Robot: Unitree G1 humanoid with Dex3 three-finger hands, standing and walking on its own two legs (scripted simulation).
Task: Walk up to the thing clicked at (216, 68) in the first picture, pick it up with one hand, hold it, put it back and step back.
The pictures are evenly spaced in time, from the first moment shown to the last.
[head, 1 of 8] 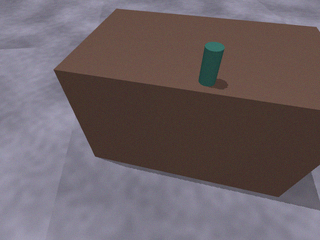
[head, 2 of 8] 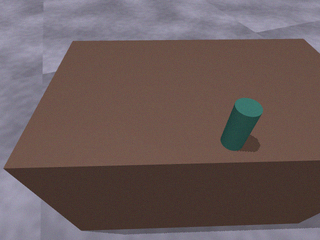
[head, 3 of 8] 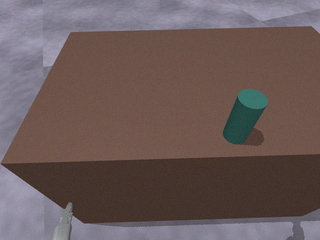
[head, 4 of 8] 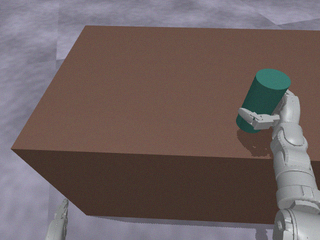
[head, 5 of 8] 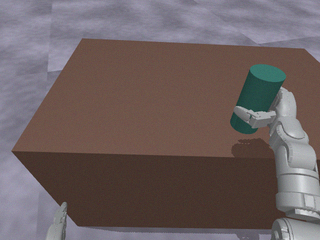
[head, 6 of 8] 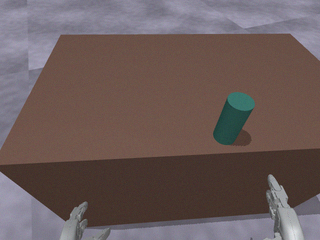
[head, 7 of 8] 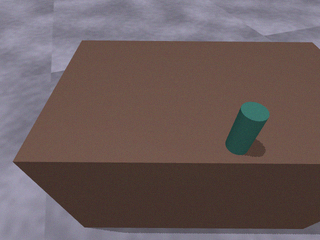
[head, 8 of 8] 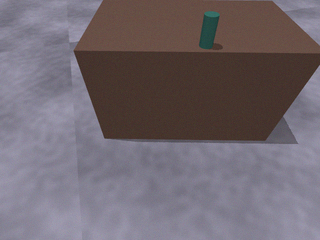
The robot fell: no
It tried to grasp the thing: yes
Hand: right
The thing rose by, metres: 0.22
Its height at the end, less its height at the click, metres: +0.00
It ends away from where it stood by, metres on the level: 0.01
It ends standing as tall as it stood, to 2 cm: yes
